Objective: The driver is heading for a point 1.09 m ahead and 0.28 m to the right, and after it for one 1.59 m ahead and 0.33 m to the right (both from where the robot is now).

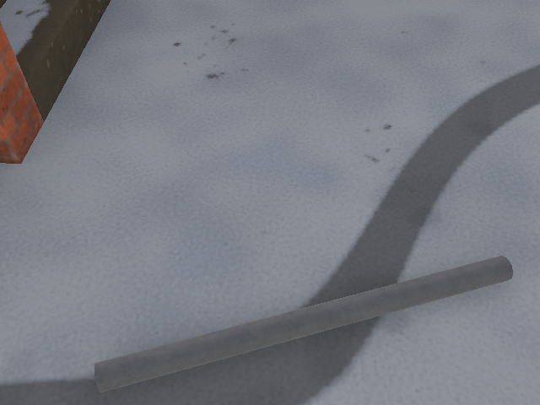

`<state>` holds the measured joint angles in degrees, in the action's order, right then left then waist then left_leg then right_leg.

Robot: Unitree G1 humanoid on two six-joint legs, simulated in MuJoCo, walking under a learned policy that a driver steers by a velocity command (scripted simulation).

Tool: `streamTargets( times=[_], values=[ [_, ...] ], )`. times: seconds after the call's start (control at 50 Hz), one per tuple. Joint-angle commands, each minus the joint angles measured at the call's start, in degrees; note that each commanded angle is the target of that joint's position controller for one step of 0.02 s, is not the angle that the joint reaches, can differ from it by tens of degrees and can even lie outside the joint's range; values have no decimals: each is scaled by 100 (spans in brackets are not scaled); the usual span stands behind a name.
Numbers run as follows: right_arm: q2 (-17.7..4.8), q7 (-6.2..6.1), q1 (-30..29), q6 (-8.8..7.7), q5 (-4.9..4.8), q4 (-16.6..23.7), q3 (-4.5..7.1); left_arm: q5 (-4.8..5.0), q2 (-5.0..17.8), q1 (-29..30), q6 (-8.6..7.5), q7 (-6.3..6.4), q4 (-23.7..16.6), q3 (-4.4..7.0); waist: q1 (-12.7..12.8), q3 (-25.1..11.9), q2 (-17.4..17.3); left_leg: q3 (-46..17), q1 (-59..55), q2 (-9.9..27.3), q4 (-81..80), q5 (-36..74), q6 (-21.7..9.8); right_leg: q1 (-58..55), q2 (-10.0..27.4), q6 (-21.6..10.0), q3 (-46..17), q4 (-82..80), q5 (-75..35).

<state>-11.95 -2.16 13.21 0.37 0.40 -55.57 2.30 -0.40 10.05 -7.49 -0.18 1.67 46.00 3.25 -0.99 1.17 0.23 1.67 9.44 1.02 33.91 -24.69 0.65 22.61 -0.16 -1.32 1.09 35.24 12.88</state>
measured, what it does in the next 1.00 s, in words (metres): walks ahead: left foot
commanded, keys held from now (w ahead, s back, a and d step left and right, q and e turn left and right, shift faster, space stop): no key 0.04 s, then w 0.74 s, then w+e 0.22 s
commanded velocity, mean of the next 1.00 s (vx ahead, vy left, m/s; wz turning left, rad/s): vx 0.37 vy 0.00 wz -0.05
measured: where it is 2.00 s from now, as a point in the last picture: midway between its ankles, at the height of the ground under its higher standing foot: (304, 280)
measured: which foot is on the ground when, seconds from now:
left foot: down 0.00-0.28, up 0.30-0.74, down 0.76-1.00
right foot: down 0.00-0.78, up 0.80-1.00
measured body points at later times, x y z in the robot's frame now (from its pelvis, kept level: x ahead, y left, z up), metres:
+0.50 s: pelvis +0.10 -0.02 +0.02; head +0.11 -0.03 +0.47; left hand +0.10 +0.23 -0.12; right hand +0.22 -0.29 -0.10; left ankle +0.14 +0.14 -0.65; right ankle +0.06 -0.10 -0.72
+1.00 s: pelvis +0.34 +0.07 +0.02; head +0.35 +0.08 +0.47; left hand +0.46 +0.33 -0.11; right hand +0.34 -0.19 -0.12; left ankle +0.34 +0.15 -0.72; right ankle +0.40 -0.11 -0.62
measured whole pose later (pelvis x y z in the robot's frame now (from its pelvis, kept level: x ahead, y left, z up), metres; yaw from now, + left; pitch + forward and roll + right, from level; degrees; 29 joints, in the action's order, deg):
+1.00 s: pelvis +0.34 +0.07 +0.02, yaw -4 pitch +0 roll +1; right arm -11.8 0.7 17.2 -5.8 1.3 -58.1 3.3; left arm 2.1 15.2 -11.6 -3.0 1.0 53.4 4.7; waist -1.8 0.6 2.7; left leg 7.8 8.2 -2.2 18.5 -10.7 -3.7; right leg 40.4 5.4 -3.0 -5.0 66.7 8.6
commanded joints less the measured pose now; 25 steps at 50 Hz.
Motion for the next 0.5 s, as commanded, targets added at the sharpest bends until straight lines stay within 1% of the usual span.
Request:
streamTargets(
  times=[0.02, 0.04, 0.06, 0.08, 0.1, 0.12, 0.14, 0.16, 0.18, 0.2, 0.22, 0.24, 0.26, 0.28, 0.3, 0.32, 0.34, 0.36, 0.38, 0.4, 0.42, 0.46, 0.5],
  values=[
    [-487, -44, 308, -19, -5, 57, 101, 9, 559, 148, -35, 24, -236, 163, -12, -361, 2, -151, 758, 144, -604, 1106, -116, -1207, 394, -378, -489, -363, -1720],
    [-484, -50, 320, -22, -6, 25, 100, 10, 559, 155, -25, 31, -189, 168, -8, -324, 2, -155, 777, 148, -632, 1061, -121, -1215, 379, -359, -472, -378, -1641],
    [-455, -49, 473, -22, -12, -63, 99, 14, 535, 43, -7, 34, -81, 174, -22, -390, 1, -134, 773, 127, -725, 436, -168, -1256, 300, -341, -400, -399, -851],
    [-551, -53, 517, -18, -54, -96, 130, 60, 614, -12, 16, 42, -18, 214, -4, -227, -96, -194, 919, 144, -823, -404, -302, -1132, 159, -328, -279, -335, 375],
    [-661, -64, 504, -27, -92, -82, 161, 89, 663, 13, 14, 49, 0, 237, -4, 43, -256, -386, 1058, 271, -1005, -1130, -480, -816, 33, -293, -167, -261, 1454],
    [-747, -80, 574, -66, -119, -66, 183, 105, 677, 139, -33, 48, -23, 242, -75, 358, -388, -723, 1064, 495, -1270, -1667, -678, -370, -83, -229, -61, -89, 1871],
    [-856, -86, 750, -138, -140, -86, 212, 140, 622, 339, -127, 24, -69, 231, -187, 614, -578, -1240, 886, 851, -1630, -1938, -903, 94, -185, -160, 119, 285, 1686],
    [-1037, -88, 750, -223, -158, -97, 264, 201, 549, 507, -240, -24, -108, 217, -203, 895, -909, -1852, 676, 1341, -2008, -1872, -1142, 501, -236, -129, 359, 705, 1098],
    [-1132, -85, 624, -309, -175, -88, 297, 206, 519, 569, -340, -69, -114, 200, -169, 1097, -1063, -2238, 564, 1702, -2085, -1431, -1307, 756, -34, -195, 219, 896, 827],
    [-1061, -70, 545, -383, -188, -80, 287, 199, 533, 520, -417, -110, -86, 204, -96, 1094, -1045, -2225, 372, 1788, -1957, -765, -1334, 826, 72, -265, 171, 843, 815],
    [-977, -32, 476, -428, -213, -82, 272, 199, 519, 340, -462, -152, 0, 211, 21, 992, -958, -1968, 300, 1686, -1738, -228, -1249, 542, 72, -330, 233, 524, 876],
    [-921, 13, 313, -446, -225, -58, 250, 212, 527, -88, -476, -180, 180, 245, 262, 815, -828, -1547, 554, 1404, -1411, 251, -1066, -296, -49, -406, 338, -26, 803],
    [-911, 43, 107, -472, -202, 3, 240, 185, 721, -783, -476, -185, 443, 357, 572, 474, -605, -1054, 986, 987, -671, 1277, -834, -1467, -127, -497, 187, -334, 483],
    [-655, 54, 25, -529, -205, 158, 177, 164, 1281, -1491, -506, -176, 626, 533, 733, 106, 590, -105, 1894, 142, 1187, 1974, -366, -2507, 675, -966, -1426, -1076, 568],
    [-481, 53, 5, -596, -173, 289, 128, 155, 1510, -2245, -512, -244, 767, 555, 954, -434, 1769, -106, 2961, -366, 3097, -128, -92, -3418, 1905, -1763, -3910, -2249, 805],
    [-725, 97, -195, -638, -255, 393, 213, 91, 1089, -1833, -565, -256, 698, 355, 677, -228, 1136, -708, 3476, -90, 3962, -544, -254, -3149, 2175, -1747, -4194, -2399, 1023],
    [-742, 145, -250, -653, -334, 412, 227, 71, 885, -1334, -587, -255, 564, 260, 476, 69, 695, -725, 3610, 180, 4244, -140, -434, -2749, 2045, -1576, -3533, -2379, 1018],
    [-684, 156, -255, -652, -322, 380, 230, 67, 785, -1063, -596, -262, 505, 198, 345, 138, 275, -672, 3556, 410, 4035, 401, -550, -2451, 1807, -1370, -2850, -2491, 937],
    [-662, 148, -202, -627, -266, 352, 263, 73, 740, -936, -594, -263, 494, 156, 228, 215, 158, -639, 3387, 585, 3655, 788, -562, -2219, 1595, -1180, -2303, -2592, 557],
    [-666, 145, -125, -580, -222, 320, 297, 48, 668, -932, -575, -247, 547, 111, 145, 194, 268, -582, 3119, 680, 3355, 1034, -523, -2032, 1391, -1034, -1869, -2686, 264],
    [-597, 155, -83, -539, -201, 295, 300, 31, 652, -1050, -554, -224, 607, 95, 137, 172, 344, -492, 3002, 691, 3140, 1179, -458, -1979, 1270, -986, -1575, -2749, -9],
    [-504, 155, -299, -479, -157, 361, 292, 25, 791, -1261, -540, -169, 698, 101, 168, 221, 273, -321, 3088, 666, 2627, 1451, -282, -1935, 1183, -1005, -1212, -2858, -472],
    [-403, 152, -801, -463, -110, 564, 244, 32, 970, -1316, -521, -109, 726, 122, 250, 316, 239, -260, 3143, 625, 1784, 1767, -121, -1819, 1180, -1031, -1014, -2949, -621]
  ],
)
Keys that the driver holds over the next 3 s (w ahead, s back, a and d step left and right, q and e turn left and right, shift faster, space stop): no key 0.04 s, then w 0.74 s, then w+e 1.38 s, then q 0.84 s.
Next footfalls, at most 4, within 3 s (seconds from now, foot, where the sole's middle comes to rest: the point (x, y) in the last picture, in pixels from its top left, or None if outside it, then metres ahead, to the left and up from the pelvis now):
0.76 left None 0.38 0.15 -0.76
1.16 right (333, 376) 0.57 -0.13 -0.76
1.68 left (255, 262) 0.91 0.06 -0.76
2.18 right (394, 252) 0.94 -0.35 -0.76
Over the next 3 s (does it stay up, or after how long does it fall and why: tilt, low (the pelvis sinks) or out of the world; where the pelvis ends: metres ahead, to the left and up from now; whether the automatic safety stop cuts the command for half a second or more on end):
stays up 1.04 -0.30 0.02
